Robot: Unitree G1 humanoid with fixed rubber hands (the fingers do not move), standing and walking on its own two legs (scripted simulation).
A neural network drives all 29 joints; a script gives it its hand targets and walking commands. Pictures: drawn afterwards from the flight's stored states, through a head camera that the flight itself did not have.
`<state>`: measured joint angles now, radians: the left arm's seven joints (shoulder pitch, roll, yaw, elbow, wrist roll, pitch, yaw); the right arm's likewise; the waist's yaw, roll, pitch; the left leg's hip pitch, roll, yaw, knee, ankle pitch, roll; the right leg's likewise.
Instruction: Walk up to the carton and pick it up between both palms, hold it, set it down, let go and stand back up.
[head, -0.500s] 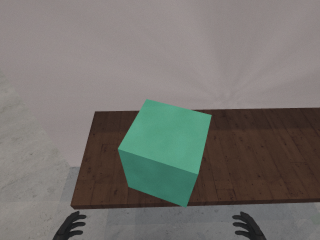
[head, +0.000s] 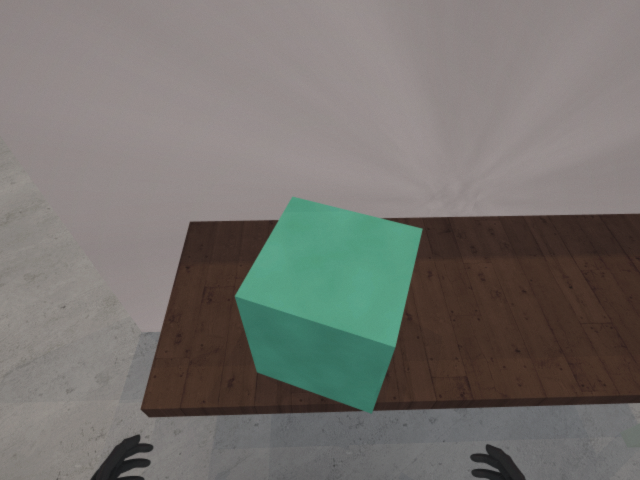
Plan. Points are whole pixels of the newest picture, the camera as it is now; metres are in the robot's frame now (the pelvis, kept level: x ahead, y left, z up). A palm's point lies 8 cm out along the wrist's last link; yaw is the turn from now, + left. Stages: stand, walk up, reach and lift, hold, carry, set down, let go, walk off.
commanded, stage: stand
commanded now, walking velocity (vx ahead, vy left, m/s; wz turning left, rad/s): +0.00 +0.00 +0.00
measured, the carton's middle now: (332, 306) +0.40 -0.01 -0.07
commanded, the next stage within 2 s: none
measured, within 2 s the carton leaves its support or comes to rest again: neither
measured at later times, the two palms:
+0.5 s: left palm out of the picture +0.11 +0.28 -0.09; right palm out of the picture +0.10 -0.25 -0.11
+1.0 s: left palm out of the picture +0.07 +0.29 -0.10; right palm out of the picture +0.07 -0.25 -0.12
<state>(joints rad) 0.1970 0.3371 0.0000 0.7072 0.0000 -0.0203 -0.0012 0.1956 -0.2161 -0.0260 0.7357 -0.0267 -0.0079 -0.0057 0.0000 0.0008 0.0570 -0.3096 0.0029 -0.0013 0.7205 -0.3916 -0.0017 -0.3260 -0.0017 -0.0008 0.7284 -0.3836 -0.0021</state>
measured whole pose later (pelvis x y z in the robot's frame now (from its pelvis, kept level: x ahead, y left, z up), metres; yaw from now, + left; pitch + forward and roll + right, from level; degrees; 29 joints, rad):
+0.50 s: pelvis -0.01 +0.00 +0.00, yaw +0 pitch -2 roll +0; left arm 0.20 0.34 0.00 0.78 0.00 -0.03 0.00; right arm 0.20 -0.23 -0.03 0.80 -0.03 -0.01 -0.01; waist 0.00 0.00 0.06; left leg -0.31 0.00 0.00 0.72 -0.38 0.00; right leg -0.33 0.00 0.00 0.73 -0.37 0.00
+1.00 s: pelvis -0.02 +0.00 +0.00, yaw +0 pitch -2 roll +0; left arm 0.20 0.35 0.00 0.87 0.00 -0.03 0.00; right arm 0.20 -0.23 -0.03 0.88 -0.03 -0.01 0.00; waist 0.00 0.00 0.06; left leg -0.31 0.00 0.00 0.70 -0.34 0.00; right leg -0.33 0.00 0.00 0.70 -0.34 0.00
